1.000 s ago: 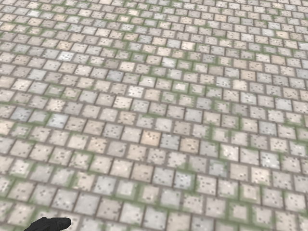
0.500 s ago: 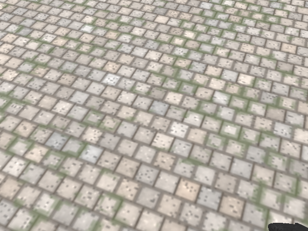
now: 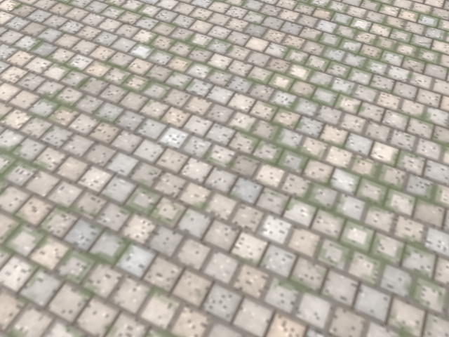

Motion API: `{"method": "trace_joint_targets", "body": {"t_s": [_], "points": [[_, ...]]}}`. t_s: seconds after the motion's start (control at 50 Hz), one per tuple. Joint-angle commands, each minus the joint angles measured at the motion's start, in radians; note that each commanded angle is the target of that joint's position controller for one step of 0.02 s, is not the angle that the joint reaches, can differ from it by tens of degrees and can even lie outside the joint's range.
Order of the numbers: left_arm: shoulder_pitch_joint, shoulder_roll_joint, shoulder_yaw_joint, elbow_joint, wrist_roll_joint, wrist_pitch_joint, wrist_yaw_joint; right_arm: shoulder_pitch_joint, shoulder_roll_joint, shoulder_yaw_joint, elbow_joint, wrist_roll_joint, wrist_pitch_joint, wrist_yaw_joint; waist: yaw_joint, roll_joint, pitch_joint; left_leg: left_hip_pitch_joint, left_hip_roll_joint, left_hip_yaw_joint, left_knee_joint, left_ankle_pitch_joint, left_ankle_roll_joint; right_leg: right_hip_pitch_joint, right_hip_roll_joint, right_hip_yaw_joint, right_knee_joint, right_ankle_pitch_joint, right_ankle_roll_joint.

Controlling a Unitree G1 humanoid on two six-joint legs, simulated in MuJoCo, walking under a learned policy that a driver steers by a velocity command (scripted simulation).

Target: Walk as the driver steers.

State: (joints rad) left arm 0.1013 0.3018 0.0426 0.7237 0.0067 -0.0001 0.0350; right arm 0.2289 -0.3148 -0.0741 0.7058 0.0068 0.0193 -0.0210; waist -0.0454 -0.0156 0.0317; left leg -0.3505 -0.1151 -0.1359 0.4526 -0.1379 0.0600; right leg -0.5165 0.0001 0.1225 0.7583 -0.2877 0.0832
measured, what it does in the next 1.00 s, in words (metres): steps on the spot, turning left: right foot, then left foot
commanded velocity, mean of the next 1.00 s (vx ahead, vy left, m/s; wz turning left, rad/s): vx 0.02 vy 0.00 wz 0.49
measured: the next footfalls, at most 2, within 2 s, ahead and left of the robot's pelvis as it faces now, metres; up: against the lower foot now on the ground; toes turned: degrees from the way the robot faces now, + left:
right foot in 0.10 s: +0.10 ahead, -0.14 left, +0.00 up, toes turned +9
left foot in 0.50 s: +0.02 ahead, +0.13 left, +0.00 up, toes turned +21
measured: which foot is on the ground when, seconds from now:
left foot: down 0.00-0.10, up 0.12-0.48, down 0.50-1.00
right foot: up 0.00-0.08, down 0.10-0.50, up 0.52-0.94, down 0.96-1.00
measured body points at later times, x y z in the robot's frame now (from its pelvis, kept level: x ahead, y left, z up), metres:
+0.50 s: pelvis +0.02 +0.00 -0.01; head +0.05 +0.03 +0.44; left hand +0.06 +0.32 -0.12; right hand +0.26 -0.22 -0.09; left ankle -0.01 +0.11 -0.74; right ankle +0.06 -0.15 -0.74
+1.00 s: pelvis +0.02 +0.01 +0.00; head +0.04 +0.01 +0.45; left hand +0.01 +0.32 -0.10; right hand +0.29 -0.14 -0.10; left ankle -0.01 +0.11 -0.74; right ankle +0.08 -0.10 -0.74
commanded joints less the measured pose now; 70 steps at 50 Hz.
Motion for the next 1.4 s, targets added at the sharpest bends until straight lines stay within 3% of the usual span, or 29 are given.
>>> {"method": "trace_joint_targets", "body": {"t_s": [0.02, 0.08, 0.1, 0.12, 0.14, 0.16, 0.18, 0.24, 0.34, 0.42, 0.46, 0.48, 0.5, 0.52, 0.54, 0.56, 0.6, 0.66, 0.74, 0.88, 0.94, 0.96, 0.98, 1.0, 1.02, 1.04, 1.12, 1.24, 1.4], "points": [[0.019, 0.093, 0.029, -0.062, -0.008, -0.024, -0.005, -0.040, -0.160, -0.041, -0.080, 0.002, 0.002, -0.010, 0.033, 0.164, -0.125, 0.086, 0.244, -0.317, -0.106, 0.049, 0.157, 0.112, 0.032, -0.014, -0.098, -0.018, -0.009], [0.092, 0.112, 0.043, -0.042, -0.010, -0.044, -0.014, -0.055, -0.133, -0.033, -0.090, 0.020, 0.015, -0.015, 0.077, 0.153, -0.132, 0.088, 0.187, -0.330, -0.005, 0.085, 0.091, 0.287, -0.004, -0.023, -0.397, 0.150, -0.053], [0.109, 0.172, 0.057, -0.047, 0.006, -0.041, -0.009, -0.011, -0.085, -0.019, -0.093, 0.012, 0.018, -0.014, 0.052, 0.024, -0.173, -0.001, 0.119, -0.244, 0.145, -0.152, 0.036, 0.412, -0.187, 0.109, -0.422, 0.235, -0.121], [0.071, 0.243, 0.073, -0.051, 0.037, -0.025, -0.008, 0.013, -0.070, -0.018, -0.122, 0.015, 0.011, -0.013, 0.003, -0.253, -0.109, -0.219, -0.044, -0.033, 0.316, -0.446, -0.025, 0.431, -0.363, 0.335, -0.455, 0.445, -0.278], [0.068, 0.188, 0.064, -0.064, 0.042, -0.026, -0.008, 0.029, -0.160, -0.042, -0.107, -0.004, 0.001, -0.010, 0.029, -0.228, -0.122, -0.243, 0.015, -0.016, 0.559, -0.501, -0.076, 0.398, -0.436, 0.387, -0.453, 0.527, -0.365], [0.031, 0.134, 0.049, -0.079, 0.032, -0.027, -0.005, 0.043, -0.197, -0.061, -0.086, 0.005, 0.005, -0.006, 0.019, -0.151, -0.115, -0.239, 0.039, -0.021, 0.656, -0.440, -0.097, 0.386, -0.385, 0.287, -0.431, 0.530, -0.342], [-0.005, 0.110, 0.044, -0.085, 0.019, -0.025, -0.003, 0.058, -0.183, -0.064, -0.063, 0.010, 0.019, -0.010, 0.006, -0.108, -0.096, -0.245, 0.051, -0.005, 0.702, -0.386, -0.119, 0.384, -0.313, 0.185, -0.412, 0.497, -0.293], [-0.004, 0.106, 0.042, -0.078, 0.004, -0.012, 0.004, 0.022, -0.108, -0.045, -0.081, 0.014, 0.043, -0.009, 0.028, -0.123, -0.064, -0.266, 0.071, 0.053, 0.713, -0.283, -0.159, 0.382, -0.243, 0.041, -0.417, 0.510, -0.269], [0.034, 0.156, 0.066, -0.062, 0.005, 0.009, 0.008, -0.079, -0.065, -0.023, -0.148, 0.015, 0.038, 0.012, 0.084, -0.176, -0.104, -0.171, 0.131, 0.123, 0.451, -0.256, -0.163, 0.450, -0.277, -0.030, -0.419, 0.504, -0.296], [0.031, 0.189, 0.081, -0.052, -0.015, 0.008, -0.008, -0.071, -0.089, -0.031, -0.162, 0.014, 0.045, 0.030, 0.081, -0.187, -0.107, -0.047, 0.129, 0.176, 0.267, -0.228, -0.122, 0.429, -0.309, -0.059, -0.397, 0.476, -0.286], [0.010, 0.192, 0.084, -0.046, -0.034, 0.006, -0.011, -0.024, -0.088, -0.039, -0.149, 0.014, 0.049, 0.039, 0.043, -0.172, -0.103, 0.053, 0.113, 0.204, 0.089, -0.111, -0.076, 0.398, -0.304, -0.090, -0.336, 0.429, -0.243], [0.032, 0.169, 0.079, -0.033, -0.040, 0.002, -0.012, 0.013, -0.099, -0.047, -0.134, 0.011, 0.048, 0.036, 0.028, -0.140, -0.109, 0.152, 0.092, 0.200, -0.010, -0.021, -0.042, 0.345, -0.277, -0.127, -0.270, 0.357, -0.194], [0.089, 0.125, 0.068, -0.013, -0.021, -0.001, -0.018, 0.052, -0.154, -0.066, -0.129, 0.012, 0.046, 0.025, 0.029, 0.009, -0.126, 0.312, 0.163, 0.069, -0.075, 0.200, 0.006, 0.205, -0.215, -0.214, -0.106, 0.180, -0.108], [0.081, 0.052, 0.040, -0.062, 0.041, -0.002, -0.024, 0.057, -0.279, -0.088, -0.158, 0.005, 0.042, 0.006, 0.060, 0.352, -0.127, 0.442, 0.442, -0.310, -0.053, 0.602, 0.163, -0.098, -0.068, -0.272, 0.214, -0.371, 0.000], [-0.026, 0.102, 0.055, -0.091, 0.019, -0.006, -0.012, 0.081, -0.250, -0.077, -0.166, -0.035, 0.016, 0.020, -0.034, 0.267, -0.186, 0.346, 0.508, -0.387, -0.092, 0.535, 0.308, -0.142, -0.019, -0.103, 0.387, -0.418, 0.002], [-0.046, 0.133, 0.066, -0.089, -0.006, -0.002, -0.006, 0.041, -0.221, -0.066, -0.158, -0.036, -0.003, 0.024, -0.013, 0.183, -0.138, 0.308, 0.448, -0.296, -0.108, 0.432, 0.273, -0.150, -0.040, -0.069, 0.442, -0.341, -0.011], [-0.017, 0.136, 0.075, -0.060, -0.001, 0.006, 0.010, -0.055, -0.162, -0.049, -0.158, 0.000, -0.011, 0.012, 0.030, 0.133, -0.095, 0.268, 0.353, -0.204, -0.107, 0.292, 0.175, -0.152, -0.058, -0.050, 0.400, -0.191, -0.018], [0.026, 0.121, 0.076, -0.054, 0.000, 0.004, 0.005, -0.080, -0.145, -0.035, -0.162, -0.003, -0.003, -0.004, 0.057, 0.150, -0.120, 0.222, 0.307, -0.174, -0.112, 0.315, 0.170, -0.075, -0.020, -0.059, 0.392, -0.082, 0.000], [0.013, 0.092, 0.062, -0.056, -0.006, 0.004, -0.001, -0.069, -0.139, -0.031, -0.150, -0.005, -0.001, -0.013, 0.038, 0.150, -0.123, 0.249, 0.299, -0.187, -0.106, 0.227, 0.167, -0.042, -0.018, -0.059, 0.193, -0.046, 0.012], [0.008, 0.089, 0.052, -0.068, -0.014, -0.006, -0.020, -0.084, -0.137, -0.019, -0.121, -0.013, 0.008, 0.005, 0.012, 0.163, -0.083, 0.157, 0.300, -0.261, -0.086, 0.133, 0.178, 0.145, -0.015, -0.076, -0.050, -0.098, -0.012], [0.071, 0.060, 0.043, -0.049, -0.006, -0.021, -0.032, -0.114, -0.097, 0.002, -0.104, 0.001, 0.008, 0.007, 0.069, 0.131, -0.086, 0.117, 0.252, -0.251, -0.042, 0.134, 0.122, 0.319, -0.009, -0.092, -0.361, 0.117, -0.045], [0.081, 0.085, 0.044, -0.052, 0.010, -0.026, -0.031, -0.076, -0.072, 0.010, -0.091, -0.007, 0.001, 0.007, 0.059, 0.086, -0.102, 0.075, 0.217, -0.228, -0.021, 0.066, 0.067, 0.412, -0.070, -0.037, -0.398, 0.252, -0.068], [0.082, 0.157, 0.054, -0.067, 0.024, -0.026, -0.026, -0.025, -0.053, 0.015, -0.085, -0.028, -0.007, 0.007, 0.012, -0.066, -0.125, 0.033, 0.129, -0.131, 0.086, -0.083, 0.008, 0.462, -0.205, 0.082, -0.386, 0.453, -0.126], [0.032, 0.141, 0.046, -0.054, 0.028, -0.026, -0.030, -0.007, -0.054, 0.010, -0.080, -0.022, -0.010, 0.006, -0.028, -0.177, -0.105, 0.069, 0.076, -0.034, 0.070, -0.220, -0.040, 0.340, -0.262, 0.150, -0.404, 0.390, -0.237], [-0.019, 0.081, 0.029, -0.071, 0.020, -0.031, -0.035, -0.028, -0.083, 0.006, -0.068, -0.032, -0.009, 0.002, -0.014, -0.150, -0.083, 0.127, 0.100, -0.026, 0.050, -0.181, -0.065, 0.289, -0.232, 0.136, -0.430, 0.261, -0.242], [-0.010, 0.072, 0.026, -0.063, 0.018, -0.034, -0.036, -0.068, -0.086, 0.002, -0.069, -0.032, -0.006, 0.001, 0.008, -0.143, -0.074, 0.136, 0.097, -0.023, 0.034, -0.119, -0.065, 0.294, -0.178, 0.096, -0.424, 0.159, -0.197], [0.029, 0.086, 0.021, -0.051, 0.012, -0.046, -0.031, -0.070, -0.064, 0.004, -0.046, -0.021, 0.007, 0.004, 0.033, -0.073, -0.033, 0.129, 0.111, -0.046, 0.004, -0.029, -0.040, 0.285, -0.103, 0.010, -0.392, 0.059, -0.123], [0.060, 0.069, 0.009, -0.044, 0.006, -0.036, -0.023, -0.051, -0.049, 0.003, 0.001, -0.019, -0.007, 0.000, 0.054, 0.021, -0.044, 0.122, 0.121, -0.063, -0.011, 0.032, -0.043, 0.320, -0.072, -0.025, -0.345, 0.096, -0.123], [0.068, 0.056, 0.000, -0.014, 0.005, -0.035, -0.029, -0.025, -0.050, 0.002, 0.056, -0.016, -0.009, -0.013, 0.050, 0.033, -0.042, 0.156, 0.128, -0.070, -0.010, 0.076, -0.045, 0.316, -0.051, -0.044, -0.341, 0.125, -0.118]]}}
